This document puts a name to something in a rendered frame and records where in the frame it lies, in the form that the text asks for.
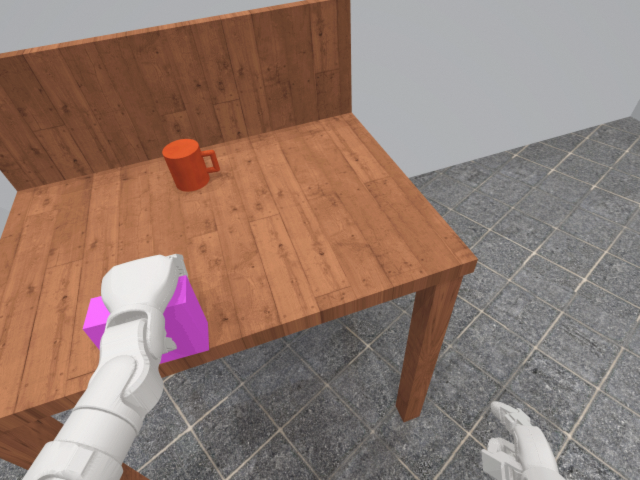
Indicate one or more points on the right robot hand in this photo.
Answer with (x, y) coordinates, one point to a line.
(504, 460)

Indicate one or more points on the left robot hand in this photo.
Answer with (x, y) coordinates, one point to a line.
(150, 281)

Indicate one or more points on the sponge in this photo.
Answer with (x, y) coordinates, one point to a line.
(185, 322)

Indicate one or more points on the robot left forearm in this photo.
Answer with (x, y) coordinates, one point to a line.
(95, 439)

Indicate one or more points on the table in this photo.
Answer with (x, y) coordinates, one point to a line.
(308, 219)

